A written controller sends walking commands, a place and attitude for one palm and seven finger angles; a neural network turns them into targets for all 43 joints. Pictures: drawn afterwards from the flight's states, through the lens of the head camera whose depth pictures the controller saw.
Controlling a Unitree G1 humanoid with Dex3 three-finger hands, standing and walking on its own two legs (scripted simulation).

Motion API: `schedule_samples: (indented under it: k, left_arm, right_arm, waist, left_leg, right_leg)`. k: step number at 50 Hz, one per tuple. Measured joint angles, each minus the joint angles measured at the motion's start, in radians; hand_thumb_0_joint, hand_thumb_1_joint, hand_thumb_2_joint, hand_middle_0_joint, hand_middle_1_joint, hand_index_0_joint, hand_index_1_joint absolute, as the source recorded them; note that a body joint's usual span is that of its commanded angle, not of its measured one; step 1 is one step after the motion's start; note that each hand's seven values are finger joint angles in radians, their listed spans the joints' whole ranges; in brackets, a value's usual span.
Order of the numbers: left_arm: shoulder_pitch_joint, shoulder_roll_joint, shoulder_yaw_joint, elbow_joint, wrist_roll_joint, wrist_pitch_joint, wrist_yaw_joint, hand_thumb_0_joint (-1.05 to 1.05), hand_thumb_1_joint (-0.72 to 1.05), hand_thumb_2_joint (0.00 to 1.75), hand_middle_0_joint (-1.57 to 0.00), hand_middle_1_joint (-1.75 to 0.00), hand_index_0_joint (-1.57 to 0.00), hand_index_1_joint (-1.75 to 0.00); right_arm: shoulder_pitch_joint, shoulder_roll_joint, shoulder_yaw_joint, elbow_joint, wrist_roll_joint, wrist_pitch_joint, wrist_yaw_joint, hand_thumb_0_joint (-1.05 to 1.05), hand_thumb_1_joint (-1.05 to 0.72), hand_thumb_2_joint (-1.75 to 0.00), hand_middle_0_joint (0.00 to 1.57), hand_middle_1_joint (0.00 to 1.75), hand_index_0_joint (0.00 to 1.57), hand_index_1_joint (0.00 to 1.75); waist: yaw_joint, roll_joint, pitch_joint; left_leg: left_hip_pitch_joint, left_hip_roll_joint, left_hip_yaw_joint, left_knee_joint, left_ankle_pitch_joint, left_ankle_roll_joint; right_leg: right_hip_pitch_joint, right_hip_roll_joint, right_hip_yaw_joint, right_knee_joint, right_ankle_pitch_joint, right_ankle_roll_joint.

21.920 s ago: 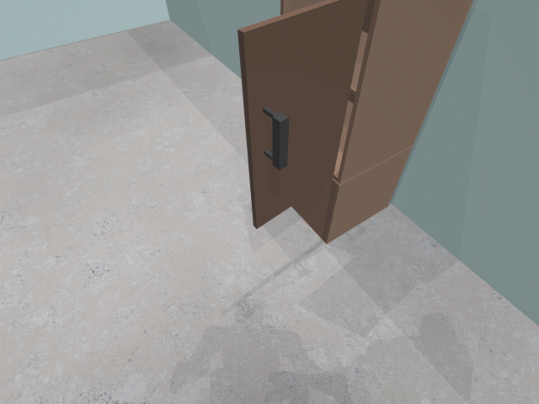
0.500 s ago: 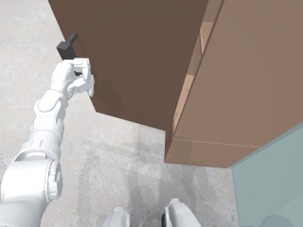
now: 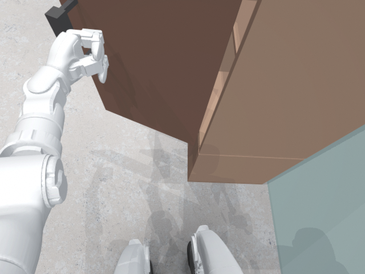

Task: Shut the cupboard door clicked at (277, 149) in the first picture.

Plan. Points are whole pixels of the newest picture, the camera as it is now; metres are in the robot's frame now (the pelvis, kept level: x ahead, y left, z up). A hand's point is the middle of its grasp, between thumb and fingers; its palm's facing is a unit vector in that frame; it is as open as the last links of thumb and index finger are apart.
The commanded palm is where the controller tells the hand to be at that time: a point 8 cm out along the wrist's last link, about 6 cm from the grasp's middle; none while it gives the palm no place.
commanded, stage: push the door shut along its arc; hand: left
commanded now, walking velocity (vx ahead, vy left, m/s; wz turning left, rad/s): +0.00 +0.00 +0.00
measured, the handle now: (76, 37) +0.61 +0.16 +0.09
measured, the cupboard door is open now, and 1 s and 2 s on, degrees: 69 53 53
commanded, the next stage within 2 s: pull the fist back off the door in 0.52 s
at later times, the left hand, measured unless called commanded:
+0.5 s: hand (122, 44) +0.58 +0.07 +0.10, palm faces -0.46 -0.89 +0.00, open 2.9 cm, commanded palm +0.60 +0.10 +0.10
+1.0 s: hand (134, 45) +0.59 +0.04 +0.08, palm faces -0.02 -1.00 -0.02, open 3.1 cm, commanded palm +0.55 +0.09 +0.10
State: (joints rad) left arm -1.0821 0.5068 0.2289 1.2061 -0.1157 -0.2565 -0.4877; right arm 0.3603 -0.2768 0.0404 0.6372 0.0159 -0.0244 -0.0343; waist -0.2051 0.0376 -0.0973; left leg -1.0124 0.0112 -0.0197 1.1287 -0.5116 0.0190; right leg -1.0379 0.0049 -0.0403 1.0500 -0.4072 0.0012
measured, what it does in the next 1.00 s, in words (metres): stands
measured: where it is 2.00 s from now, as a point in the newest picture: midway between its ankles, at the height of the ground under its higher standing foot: outside the picture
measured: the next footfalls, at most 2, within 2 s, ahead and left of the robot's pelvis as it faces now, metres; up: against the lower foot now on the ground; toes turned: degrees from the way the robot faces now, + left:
none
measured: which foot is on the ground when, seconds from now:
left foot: down 0.00-1.00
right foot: down 0.00-1.00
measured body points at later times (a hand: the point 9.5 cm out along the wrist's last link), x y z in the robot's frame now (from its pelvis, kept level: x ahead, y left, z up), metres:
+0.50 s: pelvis +0.01 +0.00 -0.01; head +0.18 +0.01 +0.40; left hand +0.60 +0.12 +0.10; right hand -0.03 -0.26 -0.12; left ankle +0.01 +0.11 -0.65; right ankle +0.05 -0.13 -0.65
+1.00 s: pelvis +0.02 +0.00 +0.00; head +0.18 -0.01 +0.42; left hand +0.59 +0.10 +0.09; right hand -0.04 -0.23 -0.11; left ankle +0.01 +0.11 -0.65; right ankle +0.05 -0.13 -0.65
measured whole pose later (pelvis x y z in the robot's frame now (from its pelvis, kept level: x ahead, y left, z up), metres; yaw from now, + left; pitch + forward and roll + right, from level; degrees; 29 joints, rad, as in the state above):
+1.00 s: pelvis +0.02 +0.00 +0.00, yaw -2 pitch +27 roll -2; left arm -1.14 0.35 0.35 1.20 0.05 -0.30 0.08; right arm 0.47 -0.21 0.03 0.62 -0.08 0.03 0.09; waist -0.26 0.07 -0.11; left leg -1.05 0.03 0.00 1.11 -0.53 0.01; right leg -1.09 0.03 -0.02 1.03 -0.41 0.00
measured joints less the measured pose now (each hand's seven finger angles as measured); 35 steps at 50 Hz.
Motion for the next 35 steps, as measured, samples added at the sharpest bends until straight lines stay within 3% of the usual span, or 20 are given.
schedule_samples:
  k: [13, 22, 32, 33, 35]
  left_arm:
    - [-0.117, 0.035, 0.038, 0.041, 0.05, 0.037, -0.004, 0.0, 0.89, 0.91, -1.3, -1.5, -1.29, -1.5]
    - [-0.196, 0.063, 0.01, 0.09, 0.061, 0.068, -0.013, -0.01, 0.87, 0.91, -1.3, -1.5, -1.29, -1.5]
    - [-0.317, 0.087, -0.016, 0.144, 0.086, 0.085, 0.001, -0.01, 0.87, 0.92, -1.3, -1.5, -1.29, -1.5]
    - [-0.32, 0.074, 0.015, 0.141, 0.084, 0.093, 0.03, -0.01, 0.87, 0.92, -1.3, -1.5, -1.3, -1.5]
    - [-0.315, 0.039, 0.086, 0.132, 0.069, 0.102, 0.167, 0.0, 0.87, 0.91, -1.3, -1.5, -1.3, -1.5]
  right_arm:
    - [0.024, 0.001, 0.002, -0.003, -0.02, 0.001, 0.002, 0.0, -0.91, -0.9, 0.2, 0.3, 0.2, 0.3]
    - [0.037, 0.009, 0.01, 0.019, -0.027, 0.003, -0.001, 0.0, -0.9, -0.9, 0.2, 0.3, 0.2, 0.3]
    - [0.021, 0.008, 0.01, 0.035, -0.04, -0.013, 0.0, 0.0, -0.9, -0.9, 0.2, 0.3, 0.2, 0.3]
    - [0.027, 0.007, 0.007, 0.028, -0.045, -0.012, 0.003, 0.0, -0.9, -0.9, 0.2, 0.3, 0.2, 0.3]
    - [0.045, 0.006, 0.004, 0.011, -0.058, -0.011, 0.021, 0.0, -0.91, -0.9, 0.2, 0.3, 0.2, 0.3]
  waist:
    - [-0.052, 0.013, 0.001]
    - [-0.065, 0.019, 0.009]
    - [-0.1, 0.017, 0.007]
    - [-0.098, 0.022, 0.002]
    - [-0.093, 0.032, -0.007]
  left_leg:
    - [-0.068, 0.014, 0.012, 0.044, -0.026, 0.004]
    - [-0.095, 0.016, 0.004, 0.058, -0.033, 0.003]
    - [-0.172, 0.019, -0.011, 0.111, -0.049, 0.001]
    - [-0.182, 0.019, -0.013, 0.116, -0.05, 0.001]
    - [-0.197, 0.02, -0.015, 0.119, -0.052, 0.0]
  right_leg:
    - [-0.074, 0.015, 0.012, 0.035, -0.012, 0.004]
    - [-0.096, 0.016, 0.004, 0.044, -0.018, 0.003]
    - [-0.164, 0.018, -0.01, 0.083, -0.029, 0.0]
    - [-0.173, 0.019, -0.012, 0.086, -0.03, 0.001]
    - [-0.185, 0.02, -0.013, 0.086, -0.03, 0.002]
